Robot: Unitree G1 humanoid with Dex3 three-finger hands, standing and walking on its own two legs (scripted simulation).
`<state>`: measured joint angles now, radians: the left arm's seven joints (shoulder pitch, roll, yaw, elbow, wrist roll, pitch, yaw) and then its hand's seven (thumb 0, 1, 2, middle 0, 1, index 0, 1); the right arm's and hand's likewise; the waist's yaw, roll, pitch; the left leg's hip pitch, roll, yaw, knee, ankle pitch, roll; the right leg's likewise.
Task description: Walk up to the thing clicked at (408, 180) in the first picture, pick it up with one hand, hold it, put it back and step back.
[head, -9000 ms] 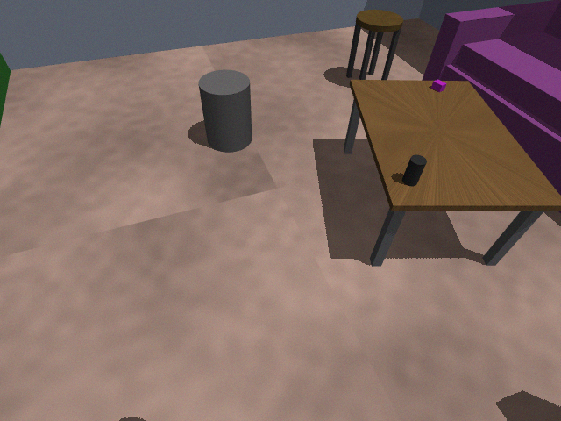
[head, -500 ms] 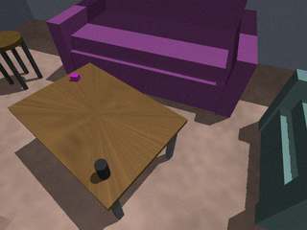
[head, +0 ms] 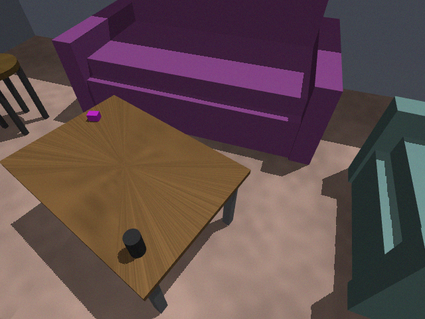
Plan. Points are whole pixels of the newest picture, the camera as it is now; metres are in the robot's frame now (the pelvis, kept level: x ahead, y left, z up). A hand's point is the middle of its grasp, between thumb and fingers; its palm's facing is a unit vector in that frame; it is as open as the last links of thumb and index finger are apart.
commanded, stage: walk up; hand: left
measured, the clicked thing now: (134, 243) +0.40 +0.22 -0.31
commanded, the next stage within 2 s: stand in 0.44 s
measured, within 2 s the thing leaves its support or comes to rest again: neither
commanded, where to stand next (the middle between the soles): +0.06 +0.01 m, yaw +1 degrees
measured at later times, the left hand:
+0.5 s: hand out of the picture +0.09 +0.25 -0.15, palm faces -0.01 -0.94 -0.35, open 7.4 cm
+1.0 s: hand out of the picture +0.10 +0.24 -0.15, palm faces -0.02 -0.94 -0.35, open 7.4 cm
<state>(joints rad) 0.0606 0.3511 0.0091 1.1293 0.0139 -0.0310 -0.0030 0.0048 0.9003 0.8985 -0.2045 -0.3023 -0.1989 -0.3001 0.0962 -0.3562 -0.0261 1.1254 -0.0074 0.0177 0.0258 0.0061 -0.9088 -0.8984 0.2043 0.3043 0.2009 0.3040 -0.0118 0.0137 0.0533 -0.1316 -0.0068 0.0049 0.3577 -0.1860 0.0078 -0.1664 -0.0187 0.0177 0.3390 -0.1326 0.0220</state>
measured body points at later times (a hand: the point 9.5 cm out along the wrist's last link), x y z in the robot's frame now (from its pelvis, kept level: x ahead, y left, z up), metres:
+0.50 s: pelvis +0.01 +0.00 +0.00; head +0.02 +0.00 +0.45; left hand +0.10 +0.30 -0.13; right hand +0.09 -0.30 -0.13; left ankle +0.01 +0.11 -0.75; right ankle +0.03 -0.13 -0.75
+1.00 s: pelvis +0.02 -0.01 +0.00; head +0.03 -0.01 +0.45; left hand +0.10 +0.29 -0.13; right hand +0.10 -0.31 -0.13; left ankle +0.01 +0.11 -0.75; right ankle +0.03 -0.13 -0.75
